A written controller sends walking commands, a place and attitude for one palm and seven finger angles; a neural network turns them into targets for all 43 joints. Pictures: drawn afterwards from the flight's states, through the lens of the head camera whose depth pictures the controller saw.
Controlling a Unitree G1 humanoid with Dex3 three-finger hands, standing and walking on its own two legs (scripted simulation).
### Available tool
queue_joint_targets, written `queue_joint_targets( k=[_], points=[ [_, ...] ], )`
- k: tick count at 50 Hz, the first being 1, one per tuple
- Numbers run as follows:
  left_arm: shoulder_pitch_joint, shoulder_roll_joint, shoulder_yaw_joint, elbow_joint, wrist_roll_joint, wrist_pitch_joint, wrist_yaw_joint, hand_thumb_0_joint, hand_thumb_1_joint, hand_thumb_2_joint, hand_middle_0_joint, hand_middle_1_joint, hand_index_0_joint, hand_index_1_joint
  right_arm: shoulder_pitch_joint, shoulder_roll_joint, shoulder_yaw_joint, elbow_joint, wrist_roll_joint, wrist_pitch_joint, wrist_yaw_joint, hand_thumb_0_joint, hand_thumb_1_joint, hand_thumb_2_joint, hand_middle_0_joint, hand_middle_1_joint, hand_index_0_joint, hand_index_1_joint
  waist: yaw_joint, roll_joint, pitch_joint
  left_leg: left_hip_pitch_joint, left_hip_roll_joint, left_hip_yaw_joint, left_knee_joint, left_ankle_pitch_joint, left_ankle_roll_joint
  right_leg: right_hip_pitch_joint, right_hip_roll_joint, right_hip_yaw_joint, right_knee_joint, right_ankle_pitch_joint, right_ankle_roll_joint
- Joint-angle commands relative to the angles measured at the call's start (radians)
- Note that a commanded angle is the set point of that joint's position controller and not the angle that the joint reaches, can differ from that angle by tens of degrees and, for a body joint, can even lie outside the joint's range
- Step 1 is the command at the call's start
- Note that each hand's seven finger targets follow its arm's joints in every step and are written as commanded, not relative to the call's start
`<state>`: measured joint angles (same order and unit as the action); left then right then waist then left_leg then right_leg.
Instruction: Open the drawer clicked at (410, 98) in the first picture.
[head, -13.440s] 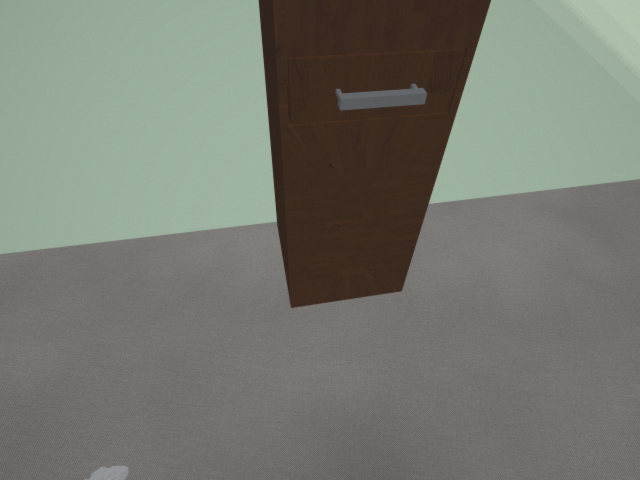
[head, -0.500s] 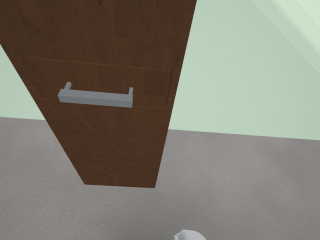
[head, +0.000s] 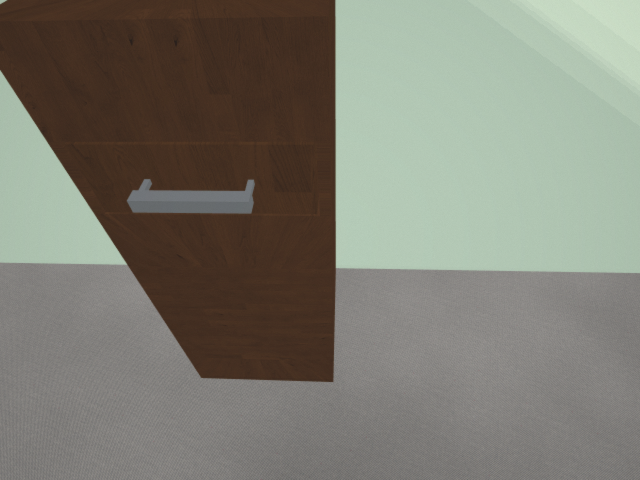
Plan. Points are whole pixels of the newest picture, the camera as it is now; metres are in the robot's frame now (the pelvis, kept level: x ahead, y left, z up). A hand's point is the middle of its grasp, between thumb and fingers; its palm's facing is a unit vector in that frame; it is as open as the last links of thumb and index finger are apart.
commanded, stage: come to a stop and stand still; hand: left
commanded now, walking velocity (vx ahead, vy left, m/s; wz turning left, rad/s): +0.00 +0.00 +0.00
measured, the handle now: (195, 193) +0.51 +0.25 +0.06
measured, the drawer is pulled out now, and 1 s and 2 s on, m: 0.00 0.00 0.00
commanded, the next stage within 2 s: look again from close up in 1.14 s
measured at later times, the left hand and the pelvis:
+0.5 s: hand out of the picture +0.06 +0.24 -0.18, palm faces +0.03 -0.96 -0.28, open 7.4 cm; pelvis +0.00 +0.04 -0.02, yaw -1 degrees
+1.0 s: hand out of the picture -0.09 +0.19 -0.19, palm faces +0.03 -0.98 -0.19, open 7.4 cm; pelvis -0.06 +0.02 -0.01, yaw +0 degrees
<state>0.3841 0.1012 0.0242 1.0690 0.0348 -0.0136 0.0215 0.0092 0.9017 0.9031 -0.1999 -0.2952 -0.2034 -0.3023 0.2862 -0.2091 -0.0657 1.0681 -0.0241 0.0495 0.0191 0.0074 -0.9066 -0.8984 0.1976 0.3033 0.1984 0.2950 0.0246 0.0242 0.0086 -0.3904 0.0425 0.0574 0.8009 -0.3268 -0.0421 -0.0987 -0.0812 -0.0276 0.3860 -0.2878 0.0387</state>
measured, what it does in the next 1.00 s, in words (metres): steps on the spot: left foot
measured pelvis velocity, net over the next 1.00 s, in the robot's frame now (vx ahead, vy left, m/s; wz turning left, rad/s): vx -0.06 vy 0.02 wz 0.01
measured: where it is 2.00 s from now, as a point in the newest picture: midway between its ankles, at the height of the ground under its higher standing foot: outside the picture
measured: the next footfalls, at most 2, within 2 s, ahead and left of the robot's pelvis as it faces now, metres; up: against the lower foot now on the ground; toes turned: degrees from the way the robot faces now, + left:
left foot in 0.10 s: +0.06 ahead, +0.15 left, +0.00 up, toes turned +4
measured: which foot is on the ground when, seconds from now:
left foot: up 0.00-0.08, down 0.10-1.00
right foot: down 0.00-1.00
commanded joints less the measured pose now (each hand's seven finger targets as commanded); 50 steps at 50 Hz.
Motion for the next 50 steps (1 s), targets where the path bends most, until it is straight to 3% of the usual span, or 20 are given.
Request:
queue_joint_targets(
  k=[1,2,3,4,5,6,7,9,12,13,14,16,21,25,33,36,44,50],
  points=[
    [0.049,0.203,0.045,-0.018,0.000,-0.012,0.018,0.000,0.900,0.900,-0.200,-0.300,-0.200,-0.300,-0.080,-0.002,0.009,-0.088,0.013,-0.050,-0.017,0.000,-0.900,-0.900,0.200,0.300,0.200,0.300,0.020,-0.207,0.060,0.025,-0.009,0.027,-0.228,-0.009,0.001,-0.008,-0.197,0.137,-0.051,0.322,-0.148],
    [0.030,0.197,0.043,-0.013,-0.005,-0.008,0.019,0.000,0.900,0.900,-0.200,-0.300,-0.200,-0.300,-0.032,0.002,0.012,-0.066,0.014,-0.055,-0.023,0.000,-0.900,-0.900,0.200,0.300,0.200,0.300,-0.002,-0.214,0.042,0.132,-0.025,0.044,-0.337,0.076,0.002,-0.050,-0.160,0.104,-0.006,0.320,-0.121],
    [-0.035,0.296,0.011,-0.077,-0.001,-0.027,0.019,0.000,0.900,0.900,-0.200,-0.300,-0.200,-0.300,-0.016,-0.091,0.017,-0.155,-0.012,-0.041,-0.003,0.000,-0.900,-0.900,0.200,0.300,0.200,0.300,-0.070,-0.049,0.184,0.237,-0.029,-0.043,-0.290,0.045,0.042,-0.292,-0.087,0.061,-0.034,-0.075,-0.086],
    [-0.045,0.207,0.028,-0.094,-0.004,-0.019,0.033,0.000,0.900,0.900,-0.200,-0.300,-0.200,-0.300,0.101,-0.098,0.003,-0.163,-0.018,-0.072,-0.013,0.000,-0.900,-0.900,0.200,0.300,0.200,0.300,-0.107,0.170,-0.057,0.272,0.054,-0.084,-0.340,0.133,0.041,-0.259,-0.041,-0.029,0.186,-0.102,-0.067],
    [0.010,0.168,0.025,-0.094,-0.011,-0.014,0.027,0.000,0.900,0.900,-0.200,-0.300,-0.200,-0.300,0.087,-0.136,-0.007,-0.154,-0.018,-0.074,-0.032,0.000,-0.900,-0.900,0.200,0.300,0.200,0.300,-0.068,0.280,-0.129,0.290,0.132,-0.188,-0.362,0.151,0.076,-0.276,0.021,-0.062,0.268,-0.127,-0.055],
    [0.018,0.145,0.008,-0.099,-0.011,-0.015,0.025,0.000,0.900,0.900,-0.200,-0.300,-0.200,-0.300,0.085,-0.152,-0.007,-0.164,-0.011,-0.069,-0.046,0.000,-0.900,-0.900,0.200,0.300,0.200,0.300,-0.059,0.184,-0.110,0.247,0.150,-0.224,-0.360,0.281,0.107,-0.254,0.050,-0.053,0.287,-0.137,-0.055],
    [0.050,0.111,0.003,-0.087,-0.011,-0.014,0.024,0.000,0.900,0.900,-0.200,-0.300,-0.200,-0.300,0.054,-0.143,0.000,-0.172,-0.012,-0.067,-0.050,0.000,-0.900,-0.900,0.200,0.300,0.200,0.300,-0.029,0.082,-0.108,0.220,0.158,-0.193,-0.332,0.325,0.119,-0.232,0.045,-0.044,0.223,-0.129,-0.057],
    [0.053,0.141,0.003,-0.077,-0.004,-0.005,0.023,0.000,0.900,0.900,-0.200,-0.300,-0.200,-0.300,0.031,-0.115,0.013,-0.178,-0.002,-0.071,-0.052,0.000,-0.900,-0.900,0.200,0.300,0.200,0.300,-0.020,0.077,-0.056,0.153,0.112,-0.152,-0.288,0.410,0.107,-0.180,0.031,-0.032,0.180,0.011,-0.059],
    [0.067,0.180,0.012,-0.088,-0.009,-0.009,0.028,0.000,0.900,0.900,-0.200,-0.300,-0.200,-0.300,0.057,-0.104,0.013,-0.172,0.005,-0.085,-0.056,0.000,-0.900,-0.900,0.200,0.300,0.200,0.300,-0.024,0.008,-0.074,0.202,0.067,-0.077,-0.206,0.731,0.080,-0.131,-0.004,0.013,0.199,0.352,-0.058],
    [0.063,0.183,0.007,-0.099,-0.010,-0.007,0.031,0.000,0.900,0.900,-0.200,-0.300,-0.200,-0.300,0.076,-0.111,0.015,-0.163,0.006,-0.086,-0.054,0.000,-0.900,-0.900,0.200,0.300,0.200,0.300,-0.030,-0.003,-0.093,0.226,0.071,-0.075,-0.203,0.803,0.080,-0.116,0.006,0.007,0.223,0.376,-0.051],
    [0.051,0.187,0.011,-0.111,-0.013,-0.001,0.032,0.000,0.900,0.900,-0.200,-0.300,-0.200,-0.300,0.080,-0.123,0.006,-0.159,0.006,-0.083,-0.055,0.000,-0.900,-0.900,0.200,0.300,0.200,0.300,-0.029,0.019,-0.079,0.233,0.078,-0.074,-0.216,0.812,0.083,-0.129,0.010,-0.006,0.232,0.313,-0.044],
    [0.037,0.189,0.013,-0.124,-0.015,0.010,0.031,0.000,0.900,0.900,-0.200,-0.300,-0.200,-0.300,0.055,-0.129,0.001,-0.159,0.005,-0.077,-0.056,0.000,-0.900,-0.900,0.200,0.300,0.200,0.300,-0.022,0.039,-0.052,0.229,0.089,-0.080,-0.247,0.744,0.092,-0.149,0.018,-0.012,0.213,0.203,-0.035],
    [-0.007,0.222,0.012,-0.149,-0.014,0.018,0.025,0.000,0.900,0.900,-0.200,-0.300,-0.200,-0.300,-0.010,-0.107,0.009,-0.172,0.003,-0.067,-0.046,0.000,-0.900,-0.900,0.200,0.300,0.200,0.300,-0.017,-0.007,0.024,0.137,0.052,-0.058,-0.295,0.401,0.073,-0.141,-0.013,0.026,0.137,0.200,-0.041],
    [-0.036,0.233,0.010,-0.163,-0.014,0.025,0.022,0.000,0.900,0.900,-0.200,-0.300,-0.200,-0.300,-0.031,-0.117,0.009,-0.169,0.004,-0.063,-0.038,0.000,-0.900,-0.900,0.200,0.300,0.200,0.300,-0.015,-0.005,0.021,0.131,0.058,-0.064,-0.330,0.320,0.070,-0.139,-0.007,0.015,0.118,0.135,-0.027],
    [-0.050,0.229,0.004,-0.152,-0.013,0.023,0.015,0.000,0.900,0.900,-0.200,-0.300,-0.200,-0.300,-0.029,-0.113,0.011,-0.148,0.008,-0.054,-0.031,0.000,-0.900,-0.900,0.200,0.300,0.200,0.300,-0.021,-0.033,0.050,0.120,0.053,-0.074,-0.395,0.080,0.061,-0.167,-0.010,0.040,0.043,0.021,-0.034],
    [-0.048,0.221,0.003,-0.138,-0.013,0.023,0.014,0.000,0.900,0.900,-0.200,-0.300,-0.200,-0.300,-0.016,-0.108,0.011,-0.133,0.008,-0.047,-0.029,0.000,-0.900,-0.900,0.200,0.300,0.200,0.300,-0.029,-0.031,0.089,0.097,0.044,-0.080,-0.423,-0.028,0.052,-0.205,-0.012,0.053,0.007,-0.068,-0.037],
    [0.002,0.194,0.004,-0.093,-0.013,0.016,0.014,0.000,0.900,0.900,-0.200,-0.300,-0.200,-0.300,0.032,-0.085,0.012,-0.087,0.010,-0.041,-0.030,0.000,-0.900,-0.900,0.200,0.300,0.200,0.300,-0.035,-0.033,0.074,0.111,0.041,-0.080,-0.413,-0.050,0.047,-0.240,-0.016,0.070,-0.044,-0.153,-0.045],
    [0.044,0.168,0.007,-0.058,-0.010,0.016,0.016,0.000,0.900,0.900,-0.200,-0.300,-0.200,-0.300,0.057,-0.071,0.010,-0.060,0.009,-0.036,-0.032,0.000,-0.900,-0.900,0.200,0.300,0.200,0.300,-0.034,-0.018,0.107,0.069,0.045,-0.098,-0.433,-0.110,0.046,-0.265,-0.006,0.069,-0.049,-0.202,-0.046]
  ],
)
